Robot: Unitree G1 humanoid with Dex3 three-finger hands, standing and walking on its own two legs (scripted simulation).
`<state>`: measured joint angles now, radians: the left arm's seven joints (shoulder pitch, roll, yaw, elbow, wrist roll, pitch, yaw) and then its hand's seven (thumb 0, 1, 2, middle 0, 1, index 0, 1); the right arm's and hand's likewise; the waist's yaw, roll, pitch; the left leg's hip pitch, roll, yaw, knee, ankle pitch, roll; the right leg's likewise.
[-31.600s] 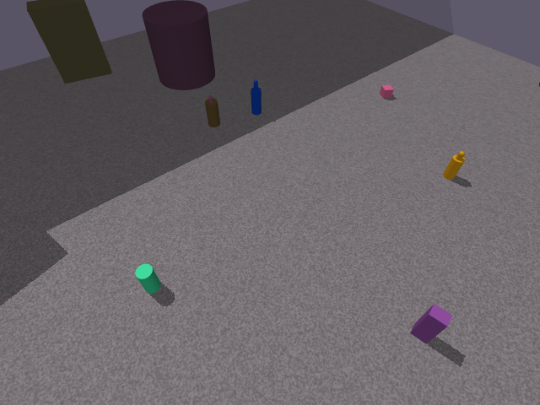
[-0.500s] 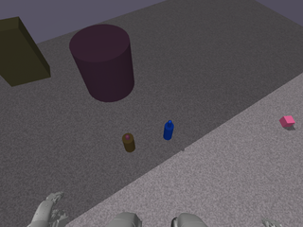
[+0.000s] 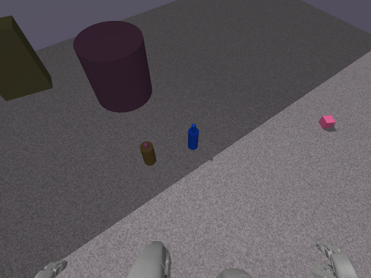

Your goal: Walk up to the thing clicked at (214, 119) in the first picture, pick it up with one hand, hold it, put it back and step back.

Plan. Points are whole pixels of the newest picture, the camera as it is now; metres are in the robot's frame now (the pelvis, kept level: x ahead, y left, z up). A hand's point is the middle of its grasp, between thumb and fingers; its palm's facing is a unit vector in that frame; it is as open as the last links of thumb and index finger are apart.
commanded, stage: step back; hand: left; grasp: from the side
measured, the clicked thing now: (148, 152) +0.74 +0.26 -0.65
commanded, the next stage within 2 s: stand in 1.82 s
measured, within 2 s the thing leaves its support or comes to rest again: neither
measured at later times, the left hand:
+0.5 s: hand out of the picture -0.05 +0.25 -0.14, palm faces +0.05 -0.92 -0.38, open 7.4 cm
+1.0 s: hand out of the picture -0.28 +0.23 -0.13, palm faces +0.13 -0.90 -0.42, open 7.4 cm
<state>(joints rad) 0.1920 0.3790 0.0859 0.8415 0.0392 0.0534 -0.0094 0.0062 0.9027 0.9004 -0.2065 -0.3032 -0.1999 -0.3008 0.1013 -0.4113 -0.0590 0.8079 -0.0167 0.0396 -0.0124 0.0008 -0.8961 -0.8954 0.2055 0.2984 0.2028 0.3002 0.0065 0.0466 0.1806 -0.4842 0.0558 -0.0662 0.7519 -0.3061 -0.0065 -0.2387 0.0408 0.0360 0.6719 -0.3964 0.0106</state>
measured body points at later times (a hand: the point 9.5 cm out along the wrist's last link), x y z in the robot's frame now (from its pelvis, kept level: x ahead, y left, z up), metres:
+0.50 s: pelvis -0.16 -0.03 +0.01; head -0.11 +0.00 +0.46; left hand -0.06 +0.30 -0.11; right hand -0.04 -0.33 -0.09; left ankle -0.09 +0.10 -0.71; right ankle -0.19 -0.18 -0.65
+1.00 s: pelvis -0.30 -0.06 +0.01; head -0.29 -0.06 +0.46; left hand -0.28 +0.28 -0.10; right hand -0.20 -0.36 -0.12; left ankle -0.31 +0.06 -0.71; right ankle -0.25 -0.18 -0.70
